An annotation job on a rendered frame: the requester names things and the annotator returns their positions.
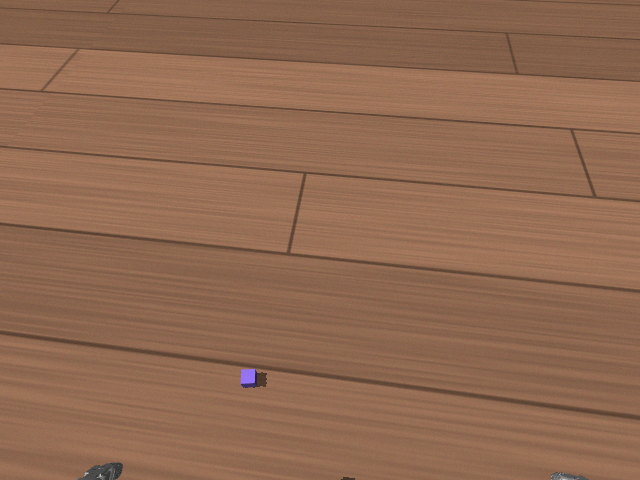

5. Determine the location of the left robot hand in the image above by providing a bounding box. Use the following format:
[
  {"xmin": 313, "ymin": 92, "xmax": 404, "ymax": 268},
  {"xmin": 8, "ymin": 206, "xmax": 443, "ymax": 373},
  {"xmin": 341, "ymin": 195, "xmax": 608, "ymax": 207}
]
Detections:
[{"xmin": 77, "ymin": 462, "xmax": 123, "ymax": 480}]

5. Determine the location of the cube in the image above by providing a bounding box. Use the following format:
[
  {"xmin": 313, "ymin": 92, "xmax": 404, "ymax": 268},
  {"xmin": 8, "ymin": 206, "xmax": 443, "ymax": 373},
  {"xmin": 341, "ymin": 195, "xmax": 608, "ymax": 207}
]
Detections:
[{"xmin": 241, "ymin": 369, "xmax": 257, "ymax": 388}]

